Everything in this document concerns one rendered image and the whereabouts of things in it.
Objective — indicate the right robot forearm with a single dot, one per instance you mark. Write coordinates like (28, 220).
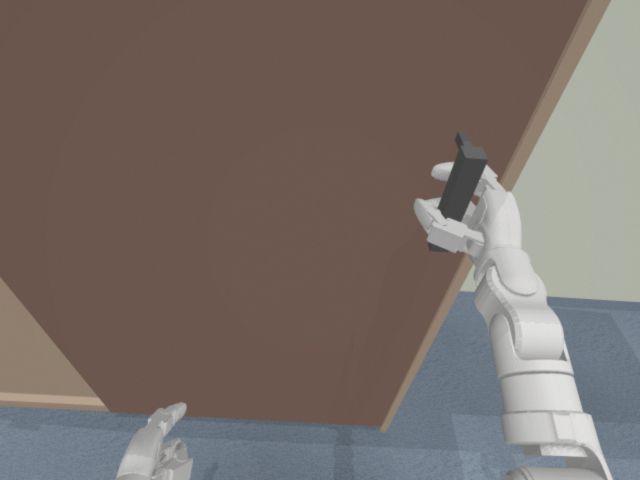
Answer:
(543, 412)

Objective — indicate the handle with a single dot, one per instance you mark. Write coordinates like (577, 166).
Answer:
(466, 172)

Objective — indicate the right robot hand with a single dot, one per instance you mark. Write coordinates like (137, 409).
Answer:
(496, 218)

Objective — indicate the left robot hand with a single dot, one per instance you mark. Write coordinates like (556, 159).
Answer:
(149, 456)

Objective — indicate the wardrobe door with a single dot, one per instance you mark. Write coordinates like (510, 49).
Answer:
(212, 201)
(30, 362)

